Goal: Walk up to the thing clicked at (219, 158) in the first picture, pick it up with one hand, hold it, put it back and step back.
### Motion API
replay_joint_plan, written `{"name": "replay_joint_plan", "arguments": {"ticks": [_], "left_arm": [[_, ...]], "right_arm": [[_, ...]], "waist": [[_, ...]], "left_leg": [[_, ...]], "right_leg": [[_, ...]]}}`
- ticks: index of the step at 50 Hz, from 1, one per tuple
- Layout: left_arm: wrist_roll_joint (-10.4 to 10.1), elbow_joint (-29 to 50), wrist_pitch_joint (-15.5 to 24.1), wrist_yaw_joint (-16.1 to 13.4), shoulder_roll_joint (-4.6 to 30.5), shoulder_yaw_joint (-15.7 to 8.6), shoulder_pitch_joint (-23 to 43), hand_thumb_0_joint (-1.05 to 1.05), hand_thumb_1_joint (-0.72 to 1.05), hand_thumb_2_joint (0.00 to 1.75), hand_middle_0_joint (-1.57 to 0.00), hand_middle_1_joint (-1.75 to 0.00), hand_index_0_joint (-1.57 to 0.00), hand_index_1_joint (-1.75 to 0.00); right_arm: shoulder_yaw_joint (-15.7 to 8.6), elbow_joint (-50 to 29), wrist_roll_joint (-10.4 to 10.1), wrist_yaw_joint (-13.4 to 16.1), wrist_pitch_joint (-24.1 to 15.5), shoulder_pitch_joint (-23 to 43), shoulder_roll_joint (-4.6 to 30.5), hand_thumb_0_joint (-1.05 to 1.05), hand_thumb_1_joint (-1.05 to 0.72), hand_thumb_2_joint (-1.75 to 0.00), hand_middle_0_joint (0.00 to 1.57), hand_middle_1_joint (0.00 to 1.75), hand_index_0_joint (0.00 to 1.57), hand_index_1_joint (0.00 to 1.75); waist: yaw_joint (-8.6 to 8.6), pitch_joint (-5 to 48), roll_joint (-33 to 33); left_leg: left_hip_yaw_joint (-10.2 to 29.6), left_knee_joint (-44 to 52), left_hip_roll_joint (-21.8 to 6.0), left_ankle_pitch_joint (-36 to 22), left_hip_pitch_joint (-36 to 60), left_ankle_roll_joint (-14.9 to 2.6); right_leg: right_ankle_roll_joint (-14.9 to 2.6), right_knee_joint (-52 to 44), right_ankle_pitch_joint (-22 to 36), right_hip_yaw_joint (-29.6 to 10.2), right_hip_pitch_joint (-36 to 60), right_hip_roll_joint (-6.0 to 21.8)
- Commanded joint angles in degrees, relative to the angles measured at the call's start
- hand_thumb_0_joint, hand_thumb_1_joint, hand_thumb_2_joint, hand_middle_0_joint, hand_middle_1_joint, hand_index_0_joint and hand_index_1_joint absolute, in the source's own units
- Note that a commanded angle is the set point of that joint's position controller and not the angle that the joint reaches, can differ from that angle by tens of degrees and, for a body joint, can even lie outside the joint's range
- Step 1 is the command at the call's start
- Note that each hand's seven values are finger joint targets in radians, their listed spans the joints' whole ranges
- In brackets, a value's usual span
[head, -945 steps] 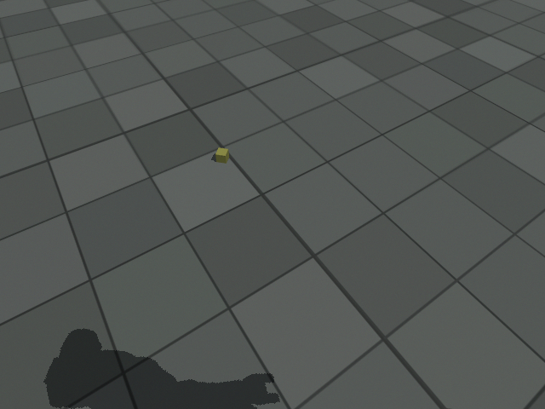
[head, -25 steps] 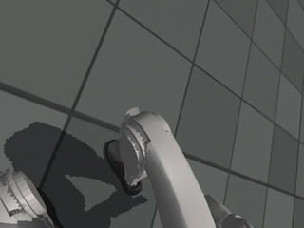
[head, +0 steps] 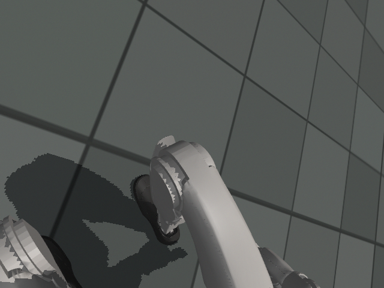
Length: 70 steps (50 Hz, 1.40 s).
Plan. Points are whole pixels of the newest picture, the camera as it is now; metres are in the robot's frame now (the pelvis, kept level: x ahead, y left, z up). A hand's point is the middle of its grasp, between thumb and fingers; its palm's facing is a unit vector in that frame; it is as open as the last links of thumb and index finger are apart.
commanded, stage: close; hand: left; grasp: from above
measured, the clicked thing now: out of the picture +0.51 +0.31 -0.28
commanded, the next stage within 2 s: settle in 0.44 s
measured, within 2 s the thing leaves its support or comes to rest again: leaves its support in 0.86 s
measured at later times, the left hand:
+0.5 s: hand out of the picture +0.48 +0.32 -0.25, palm faces -0.45 -0.11 -0.88, open 8.4 cm
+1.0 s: hand out of the picture +0.50 +0.32 -0.21, palm faces -0.39 -0.09 -0.91, open 8.0 cm
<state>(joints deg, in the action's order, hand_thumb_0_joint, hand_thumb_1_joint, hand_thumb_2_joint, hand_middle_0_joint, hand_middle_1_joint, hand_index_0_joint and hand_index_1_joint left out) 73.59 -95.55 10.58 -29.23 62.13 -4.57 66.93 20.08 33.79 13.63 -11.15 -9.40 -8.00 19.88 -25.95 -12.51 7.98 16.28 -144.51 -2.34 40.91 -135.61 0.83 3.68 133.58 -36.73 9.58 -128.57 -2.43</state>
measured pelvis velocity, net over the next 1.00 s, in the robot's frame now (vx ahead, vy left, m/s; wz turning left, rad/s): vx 0.00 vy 0.00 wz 0.01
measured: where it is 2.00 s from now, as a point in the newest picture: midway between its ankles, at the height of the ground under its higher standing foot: (118, 252)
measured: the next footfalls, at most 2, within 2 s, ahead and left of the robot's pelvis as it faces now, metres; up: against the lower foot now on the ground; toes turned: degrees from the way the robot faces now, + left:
none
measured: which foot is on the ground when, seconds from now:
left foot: down 0.00-1.00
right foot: down 0.00-1.00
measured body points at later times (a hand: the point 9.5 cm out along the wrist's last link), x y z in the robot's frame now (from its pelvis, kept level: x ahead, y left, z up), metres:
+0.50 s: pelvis +0.00 +0.00 +0.00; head +0.29 +0.13 +0.31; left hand +0.50 +0.32 -0.20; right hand +0.03 -0.24 -0.05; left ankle +0.06 +0.13 -0.28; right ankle +0.12 -0.12 -0.28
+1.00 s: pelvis +0.00 +0.00 +0.01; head +0.28 +0.13 +0.33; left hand +0.51 +0.32 -0.16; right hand +0.03 -0.26 -0.05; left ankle +0.06 +0.13 -0.28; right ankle +0.12 -0.12 -0.28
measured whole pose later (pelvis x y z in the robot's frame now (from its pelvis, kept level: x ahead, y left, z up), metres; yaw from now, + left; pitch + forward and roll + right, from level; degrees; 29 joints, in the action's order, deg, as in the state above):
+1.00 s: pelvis +0.00 +0.00 +0.01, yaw +1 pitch +32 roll -15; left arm 73.1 -83.1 8.4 -23.8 56.1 -4.6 61.9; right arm 15.5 34.5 11.9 -11.4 -6.9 -11.0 19.4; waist -22.9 -7.3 5.0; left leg 15.5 -143.0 -1.8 40.9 -135.9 1.1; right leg 2.9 132.9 -37.5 9.2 -128.9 -1.6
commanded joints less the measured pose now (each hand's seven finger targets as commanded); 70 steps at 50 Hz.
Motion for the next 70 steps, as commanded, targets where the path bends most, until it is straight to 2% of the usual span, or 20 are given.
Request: {"name": "replay_joint_plan", "arguments": {"ticks": [1,4,22,24,33,37,40,42,45,49,50,53,54,55,57,60,61,63,65,70], "left_arm": [[-0.7,7.2,0.6,-0.7,11.7,0.1,12.4,0.00,0.37,0.54,-0.65,-0.77,-0.73,-0.68],[-0.6,5.1,0.5,-0.5,9.7,1.9,11.3,0.00,0.43,0.55,-0.70,-0.77,-0.78,-0.68],[0.2,7.7,0.9,-1.5,10.2,2.0,14.7,0.00,0.72,0.47,-0.95,-0.61,-1.02,-0.53],[-0.1,5.0,0.6,-1.1,7.7,3.6,13.0,0.00,0.72,0.48,-0.96,-0.60,-1.03,-0.53],[-0.8,10.3,0.5,-1.1,11.4,1.7,16.4,0.00,0.68,0.44,-1.01,-0.50,-1.07,-0.45],[-1.1,10.7,-0.1,-0.4,11.0,1.2,15.3,0.00,0.70,0.42,-1.05,-0.46,-1.10,-0.41],[-0.6,17.5,-0.3,-0.2,12.6,-1.4,16.4,0.00,0.72,0.43,-1.07,-0.46,-1.11,-0.42],[-0.7,18.0,-0.7,0.5,10.9,-1.5,15.4,0.00,0.75,0.43,-1.09,-0.45,-1.13,-0.41],[-0.7,22.6,-1.5,1.4,12.4,-3.9,14.2,0.00,0.76,0.41,-1.08,-0.45,-1.13,-0.39],[-1.7,26.3,-2.5,4.3,4.0,0.9,14.1,0.00,0.81,0.38,-1.10,-0.46,-1.16,-0.39],[-1.9,24.7,-3.1,5.0,5.8,-0.4,12.7,0.00,0.81,0.38,-1.10,-0.45,-1.17,-0.39],[-2.6,24.1,-4.4,7.2,4.2,-0.4,11.5,0.00,0.80,0.38,-1.09,-0.42,-1.15,-0.36],[-2.8,24.4,-4.7,8.4,0.7,1.4,11.8,0.00,0.81,0.37,-1.11,-0.41,-1.16,-0.35],[-3.0,25.2,-4.8,9.1,1.4,0.3,11.6,0.00,0.81,0.35,-1.09,-0.40,-1.16,-0.34],[-3.8,27.0,-4.7,11.0,-1.7,2.4,13.1,0.00,0.80,0.34,-1.10,-0.39,-1.16,-0.33],[-3.7,29.6,-4.6,13.6,-1.1,2.8,14.3,0.00,0.83,0.31,-1.12,-0.37,-1.18,-0.31],[-3.7,29.9,-4.4,14.1,1.3,0.9,14.9,0.00,0.83,0.33,-1.14,-0.36,-1.19,-0.31],[-4.1,32.0,-3.8,15.5,-2.6,3.3,17.3,0.00,0.87,0.34,-1.16,-0.37,-1.22,-0.31],[-3.6,33.5,-3.5,16.3,-0.3,2.5,17.4,0.00,0.89,0.31,-1.17,-0.35,-1.24,-0.29],[-3.6,33.1,-2.8,17.2,-1.8,3.3,18.9,0.00,0.93,0.33,-1.19,-0.37,-1.26,-0.30]], "right_arm": [[-5.5,1.8,0.0,0.8,0.6,-12.6,18.9,0.00,-0.90,-0.90,0.20,0.30,0.20,0.30],[-5.9,1.5,0.3,1.1,0.9,-12.1,19.1,0.00,-0.90,-0.90,0.20,0.30,0.20,0.30],[-4.9,2.0,0.2,1.2,1.1,-11.7,18.6,0.00,-0.90,-0.90,0.20,0.30,0.20,0.30],[-4.5,1.7,0.2,1.1,0.8,-11.7,18.1,0.00,-0.90,-0.90,0.20,0.30,0.20,0.30],[-4.7,2.3,-0.1,1.7,0.9,-12.6,18.2,0.00,-0.91,-0.90,0.20,0.30,0.20,0.30],[-5.2,2.2,-0.3,1.5,1.1,-12.6,18.0,0.00,-0.91,-0.90,0.20,0.30,0.20,0.30],[-7.1,2.4,-0.4,1.5,1.6,-13.2,18.5,0.00,-0.91,-0.90,0.20,0.30,0.20,0.30],[-7.6,2.8,-0.4,0.8,1.6,-14.0,18.2,0.00,-0.91,-0.90,0.20,0.30,0.20,0.30],[-9.7,2.0,-1.1,0.7,2.3,-14.4,18.6,0.00,-0.91,-0.90,0.20,0.30,0.20,0.30],[-11.6,1.0,-2.3,0.1,2.9,-13.6,17.0,0.00,-0.91,-0.90,0.20,0.30,0.20,0.30],[-12.2,1.6,-2.8,0.0,3.0,-14.0,17.2,0.00,-0.91,-0.90,0.20,0.30,0.20,0.30],[-13.5,2.0,-3.5,-0.1,3.9,-15.2,17.1,0.00,-0.90,-0.90,0.20,0.30,0.20,0.30],[-13.8,1.7,-3.7,-0.2,4.2,-15.8,16.7,0.00,-0.90,-0.90,0.20,0.30,0.20,0.30],[-14.5,2.4,-3.9,-0.1,4.6,-16.6,17.1,0.00,-0.90,-0.90,0.20,0.30,0.20,0.30],[-14.6,1.5,-4.4,0.1,5.3,-15.8,16.2,0.00,-0.90,-0.90,0.20,0.30,0.20,0.30],[-15.4,0.5,-5.1,0.7,6.2,-15.7,16.2,0.00,-0.90,-0.90,0.20,0.30,0.20,0.30],[-15.8,1.3,-5.2,1.1,6.9,-16.1,16.5,0.00,-0.90,-0.90,0.20,0.30,0.20,0.30],[-16.0,0.3,-5.4,1.7,7.6,-15.8,15.5,0.00,-0.90,-0.90,0.20,0.30,0.20,0.30],[-16.2,-0.3,-5.6,2.4,8.2,-15.7,15.6,0.00,-0.90,-0.90,0.20,0.30,0.20,0.30],[-16.6,0.1,-5.8,3.7,9.9,-15.8,14.8,0.00,-0.90,-0.90,0.20,0.30,0.20,0.30]], "waist": [[-3.06,37.5,-31.7],[-2.92,38.0,-31.0],[-3.50,37.4,-33.4],[-4.25,34.7,-30.8],[-3.02,40.5,-33.9],[-3.01,39.4,-34.4],[-0.33,45.8,-40.3],[-1.09,44.7,-40.5],[1.07,49.0,-40.8],[2.22,49.6,-40.6],[2.57,49.1,-39.3],[3.17,48.8,-35.7],[2.23,47.7,-34.1],[2.66,48.0,-34.0],[2.88,49.1,-32.9],[3.74,49.4,-31.2],[4.05,50.3,-31.0],[3.67,50.7,-31.3],[4.66,51.5,-31.7],[4.32,52.2,-32.3]], "left_leg": [[-6.6,14.0,-1.5,-14.2,28.6,-0.95],[-7.0,13.7,-1.4,-13.2,28.4,-1.30],[-5.6,14.9,-1.9,-14.3,30.6,-0.48],[-6.2,14.1,-1.5,-13.0,28.3,-0.93],[-6.1,14.2,-1.8,-14.8,31.1,-0.66],[-6.9,14.1,-1.6,-14.7,30.2,-0.73],[-7.0,14.5,-1.6,-18.2,35.3,0.14],[-7.0,14.3,-1.5,-19.5,35.4,0.18],[-8.0,14.2,-1.0,-21.1,35.9,-0.05],[-9.1,16.5,-0.3,-17.4,34.5,-0.35],[-9.1,16.5,-0.3,-16.9,33.7,-0.60],[-9.4,16.8,0.1,-16.2,30.5,-1.08],[-9.6,16.8,0.3,-16.5,30.4,-1.17],[-9.6,17.3,0.3,-17.0,30.9,-1.05],[-9.8,17.9,0.5,-15.4,30.3,-1.25],[-10.5,18.1,1.0,-15.5,30.3,-1.30],[-10.5,18.2,1.0,-14.4,29.6,-1.39],[-10.8,18.8,1.3,-14.4,30.7,-1.21],[-11.0,19.3,1.5,-15.3,32.1,-1.08],[-11.3,20.3,1.9,-14.3,32.9,-0.99]], "right_leg": [[-4.61,-11.7,14.7,6.5,23.3,-2.4],[-4.36,-11.7,14.6,6.2,24.4,-2.7],[-4.59,-11.2,15.2,6.8,21.6,-2.2],[-4.49,-11.4,14.5,6.6,21.1,-2.4],[-4.51,-11.7,15.9,6.4,23.2,-2.2],[-4.72,-11.9,15.8,6.1,23.1,-2.3],[-5.53,-10.9,17.3,6.1,22.7,-1.9],[-5.65,-10.7,18.0,6.1,21.5,-1.9],[-5.90,-11.2,19.3,5.4,23.2,-1.8],[-5.99,-12.1,16.7,4.6,21.8,-1.8],[-5.86,-12.0,16.5,4.4,21.9,-1.9],[-5.90,-12.3,15.8,4.0,21.1,-1.7],[-5.83,-12.9,16.1,3.7,20.6,-1.5],[-5.90,-13.0,16.1,3.8,20.4,-1.3],[-6.01,-13.4,14.8,3.4,20.5,-1.3],[-6.20,-14.3,14.5,2.5,21.3,-0.9],[-6.21,-14.2,13.4,2.3,21.4,-0.9],[-6.33,-14.8,13.0,2.0,21.1,-0.7],[-6.35,-15.0,13.5,1.8,21.4,-0.5],[-6.54,-15.6,12.4,1.5,20.7,-0.2]]}}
